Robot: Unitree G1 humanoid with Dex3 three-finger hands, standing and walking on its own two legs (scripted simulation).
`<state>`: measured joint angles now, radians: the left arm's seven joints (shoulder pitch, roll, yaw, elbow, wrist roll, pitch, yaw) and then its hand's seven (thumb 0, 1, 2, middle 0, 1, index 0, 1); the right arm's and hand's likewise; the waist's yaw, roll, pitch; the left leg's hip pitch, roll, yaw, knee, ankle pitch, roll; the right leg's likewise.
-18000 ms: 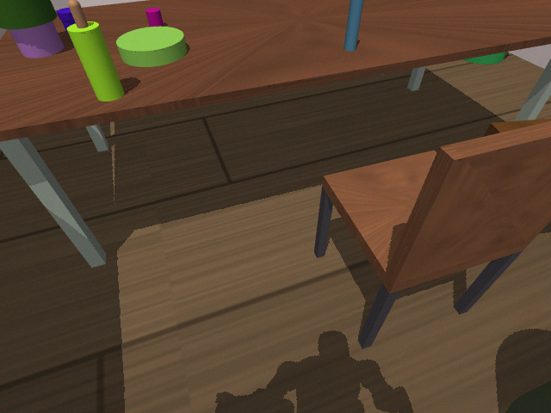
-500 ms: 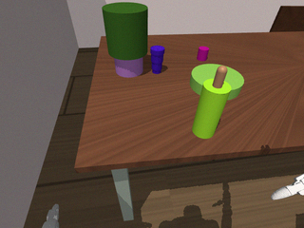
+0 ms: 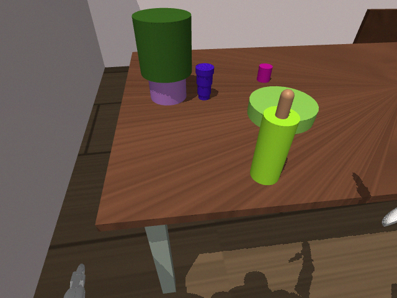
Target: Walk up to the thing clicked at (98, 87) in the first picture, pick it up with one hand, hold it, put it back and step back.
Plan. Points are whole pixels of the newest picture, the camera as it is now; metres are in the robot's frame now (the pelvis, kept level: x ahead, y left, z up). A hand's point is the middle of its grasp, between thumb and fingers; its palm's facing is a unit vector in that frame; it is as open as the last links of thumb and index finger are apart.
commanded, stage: go down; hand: right
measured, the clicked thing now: (274, 138) +0.47 -0.18 +0.11
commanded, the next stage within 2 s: none
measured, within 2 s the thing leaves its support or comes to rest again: neither
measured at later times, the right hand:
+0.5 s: hand out of the picture +0.32 -0.34 +0.20, palm faces +0.17 +0.98 -0.06, open 17.8 cm
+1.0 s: hand out of the picture +0.35 -0.36 +0.20, palm faces +0.15 +0.99 -0.01, open 17.7 cm
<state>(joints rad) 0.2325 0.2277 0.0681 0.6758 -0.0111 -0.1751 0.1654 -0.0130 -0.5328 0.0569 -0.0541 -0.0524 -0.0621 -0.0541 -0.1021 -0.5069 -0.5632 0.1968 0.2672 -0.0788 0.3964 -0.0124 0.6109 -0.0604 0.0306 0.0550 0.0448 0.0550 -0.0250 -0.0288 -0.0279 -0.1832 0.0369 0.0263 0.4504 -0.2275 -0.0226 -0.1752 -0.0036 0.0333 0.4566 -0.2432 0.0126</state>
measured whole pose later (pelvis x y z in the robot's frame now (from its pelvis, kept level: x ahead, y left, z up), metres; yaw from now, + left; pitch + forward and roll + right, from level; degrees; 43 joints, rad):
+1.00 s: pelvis +0.01 +0.00 -0.01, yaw +0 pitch +4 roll +1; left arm 0.27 0.26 -0.07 0.64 -0.01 -0.23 0.22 -0.01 -0.55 0.07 -0.05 -0.05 -0.06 -0.06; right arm -0.53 -0.78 -0.61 0.79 0.24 0.11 0.60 -0.01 0.58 -0.06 0.04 0.05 0.04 0.05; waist 0.01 -0.02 -0.07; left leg -0.32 0.02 0.03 0.50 -0.25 -0.01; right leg -0.32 -0.02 0.04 0.54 -0.28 0.02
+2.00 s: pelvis +0.01 +0.00 -0.01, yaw +1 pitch +6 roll +1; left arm 0.28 0.25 -0.10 0.57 -0.02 -0.19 0.20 -0.01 -0.55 0.06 -0.05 -0.06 -0.06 -0.06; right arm -0.68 -0.85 -0.58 0.94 0.20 0.11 0.59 -0.01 0.51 -0.05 0.06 0.04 0.05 0.04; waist 0.04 -0.02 -0.09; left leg -0.37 0.01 0.02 0.52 -0.26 -0.02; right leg -0.38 -0.03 0.03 0.58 -0.30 0.02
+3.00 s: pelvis +0.00 -0.01 -0.03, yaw +2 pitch +11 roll +2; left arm 0.31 0.21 0.00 0.43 0.02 -0.11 0.08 -0.01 -0.53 0.05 -0.07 -0.07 -0.08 -0.07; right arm -0.64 -0.44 -0.43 0.88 0.15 -0.21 0.16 -0.01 0.48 -0.06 0.04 0.04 0.04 0.04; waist 0.10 0.01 -0.10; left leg -0.59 -0.01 0.01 0.72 -0.33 -0.02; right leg -0.60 -0.04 0.02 0.79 -0.39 0.02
